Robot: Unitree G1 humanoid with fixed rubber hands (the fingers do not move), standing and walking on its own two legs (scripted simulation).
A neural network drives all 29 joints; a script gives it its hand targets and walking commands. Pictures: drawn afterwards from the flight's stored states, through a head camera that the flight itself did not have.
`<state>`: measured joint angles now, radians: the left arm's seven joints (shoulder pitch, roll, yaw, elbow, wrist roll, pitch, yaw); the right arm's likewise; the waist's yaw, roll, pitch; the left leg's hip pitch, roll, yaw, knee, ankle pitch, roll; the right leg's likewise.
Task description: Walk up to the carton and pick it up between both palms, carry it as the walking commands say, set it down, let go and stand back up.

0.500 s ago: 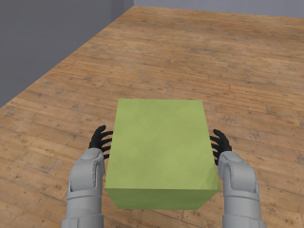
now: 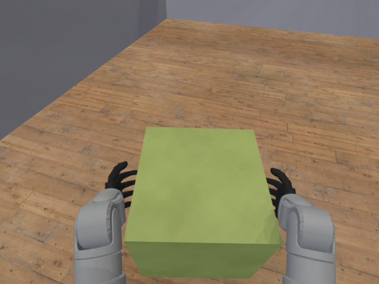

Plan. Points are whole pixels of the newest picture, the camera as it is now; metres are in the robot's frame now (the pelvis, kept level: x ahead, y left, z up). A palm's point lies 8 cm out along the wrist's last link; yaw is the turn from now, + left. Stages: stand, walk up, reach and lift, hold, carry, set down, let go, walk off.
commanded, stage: carry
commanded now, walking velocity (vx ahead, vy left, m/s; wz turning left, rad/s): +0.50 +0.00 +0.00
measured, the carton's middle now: (198, 202) +0.30 +0.00 +0.02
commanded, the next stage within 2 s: none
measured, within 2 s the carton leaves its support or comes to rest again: neither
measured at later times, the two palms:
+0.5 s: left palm (129, 118) +0.54 +0.19 +0.08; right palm (245, 120) +0.53 -0.14 +0.08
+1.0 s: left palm (144, 74) +0.78 +0.18 +0.09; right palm (237, 74) +0.78 -0.16 +0.09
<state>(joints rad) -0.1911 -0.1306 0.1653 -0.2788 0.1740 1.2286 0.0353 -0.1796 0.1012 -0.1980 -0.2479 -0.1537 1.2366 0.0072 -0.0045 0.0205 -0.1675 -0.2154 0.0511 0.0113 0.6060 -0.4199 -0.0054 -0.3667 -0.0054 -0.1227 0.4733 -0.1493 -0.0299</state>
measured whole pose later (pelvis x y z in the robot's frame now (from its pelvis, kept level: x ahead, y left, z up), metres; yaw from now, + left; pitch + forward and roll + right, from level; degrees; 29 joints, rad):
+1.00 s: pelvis +0.52 +0.01 +0.01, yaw +1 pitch +3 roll -1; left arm -0.14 -0.13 0.16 -0.35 0.16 1.19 0.02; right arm -0.14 0.13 -0.20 -0.35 -0.15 1.22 -0.01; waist -0.01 0.00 -0.08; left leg -0.27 0.06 0.10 0.47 -0.23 0.00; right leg -0.26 0.00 -0.15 0.47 -0.25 -0.01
